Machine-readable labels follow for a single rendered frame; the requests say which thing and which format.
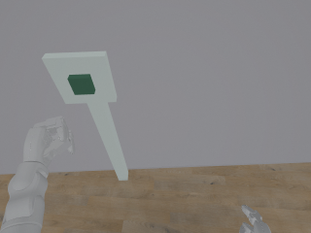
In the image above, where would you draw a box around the button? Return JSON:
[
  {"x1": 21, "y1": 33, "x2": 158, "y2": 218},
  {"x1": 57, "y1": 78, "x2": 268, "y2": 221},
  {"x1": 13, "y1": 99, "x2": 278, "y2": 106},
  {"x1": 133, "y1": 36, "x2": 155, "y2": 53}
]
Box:
[{"x1": 67, "y1": 74, "x2": 95, "y2": 95}]

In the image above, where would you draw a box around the right robot hand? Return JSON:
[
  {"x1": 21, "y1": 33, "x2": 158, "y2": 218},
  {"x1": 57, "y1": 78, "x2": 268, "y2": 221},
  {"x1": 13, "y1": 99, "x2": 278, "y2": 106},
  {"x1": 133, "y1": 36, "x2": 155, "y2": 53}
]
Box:
[{"x1": 239, "y1": 204, "x2": 271, "y2": 233}]

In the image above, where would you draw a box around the left robot hand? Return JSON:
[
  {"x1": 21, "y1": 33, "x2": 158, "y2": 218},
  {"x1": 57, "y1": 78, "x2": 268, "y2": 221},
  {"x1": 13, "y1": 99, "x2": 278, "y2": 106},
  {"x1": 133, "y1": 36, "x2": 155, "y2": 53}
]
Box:
[{"x1": 22, "y1": 116, "x2": 75, "y2": 168}]

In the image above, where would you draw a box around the panel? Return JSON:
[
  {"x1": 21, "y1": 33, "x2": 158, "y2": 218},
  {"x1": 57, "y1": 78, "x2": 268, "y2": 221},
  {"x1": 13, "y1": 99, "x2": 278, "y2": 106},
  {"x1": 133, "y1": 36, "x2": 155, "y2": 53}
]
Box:
[{"x1": 42, "y1": 50, "x2": 128, "y2": 181}]

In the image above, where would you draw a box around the left robot forearm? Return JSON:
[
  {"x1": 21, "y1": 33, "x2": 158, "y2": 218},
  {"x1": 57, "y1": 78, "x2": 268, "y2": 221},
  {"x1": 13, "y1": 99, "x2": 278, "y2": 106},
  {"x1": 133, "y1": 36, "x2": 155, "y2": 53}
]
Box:
[{"x1": 0, "y1": 161, "x2": 50, "y2": 233}]

